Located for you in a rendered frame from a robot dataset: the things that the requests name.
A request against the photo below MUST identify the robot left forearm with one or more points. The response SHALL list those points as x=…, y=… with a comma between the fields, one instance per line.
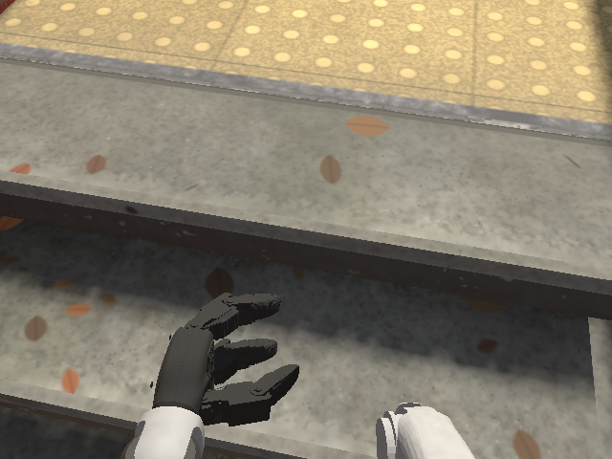
x=167, y=432

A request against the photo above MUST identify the right robot thigh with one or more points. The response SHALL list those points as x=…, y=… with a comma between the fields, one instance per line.
x=419, y=432

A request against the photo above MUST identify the robot left hand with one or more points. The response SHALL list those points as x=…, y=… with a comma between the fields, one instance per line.
x=192, y=364

